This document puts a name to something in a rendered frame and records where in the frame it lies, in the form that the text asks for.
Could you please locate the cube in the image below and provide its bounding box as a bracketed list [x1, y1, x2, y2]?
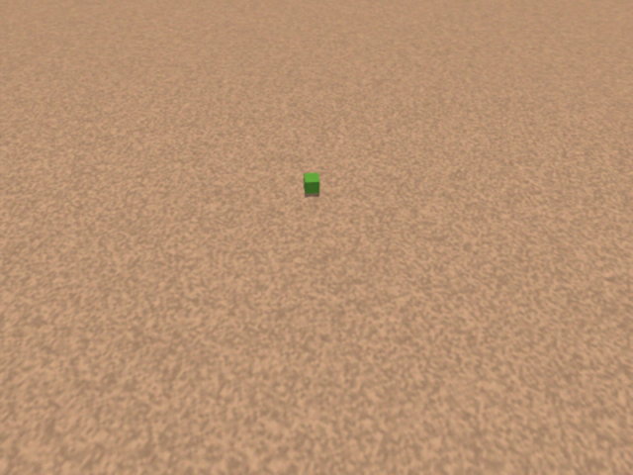
[304, 172, 319, 194]

